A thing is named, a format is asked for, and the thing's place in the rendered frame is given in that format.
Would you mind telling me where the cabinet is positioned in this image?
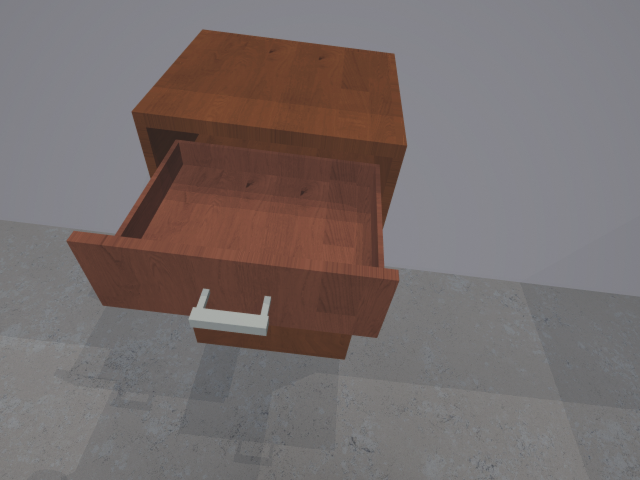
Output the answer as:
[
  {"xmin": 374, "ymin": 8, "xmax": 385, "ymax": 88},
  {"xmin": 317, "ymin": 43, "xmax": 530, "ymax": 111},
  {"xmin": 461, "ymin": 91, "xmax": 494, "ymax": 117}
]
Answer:
[{"xmin": 131, "ymin": 29, "xmax": 407, "ymax": 360}]

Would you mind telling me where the handle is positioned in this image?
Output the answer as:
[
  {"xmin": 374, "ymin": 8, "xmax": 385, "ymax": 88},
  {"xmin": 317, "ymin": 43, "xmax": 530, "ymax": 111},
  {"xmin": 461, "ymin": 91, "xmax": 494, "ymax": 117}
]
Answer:
[{"xmin": 188, "ymin": 288, "xmax": 271, "ymax": 336}]

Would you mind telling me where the drawer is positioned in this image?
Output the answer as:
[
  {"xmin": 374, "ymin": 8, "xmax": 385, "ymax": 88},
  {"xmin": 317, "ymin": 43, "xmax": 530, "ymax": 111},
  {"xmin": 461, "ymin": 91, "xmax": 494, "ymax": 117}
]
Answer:
[{"xmin": 67, "ymin": 140, "xmax": 399, "ymax": 338}]

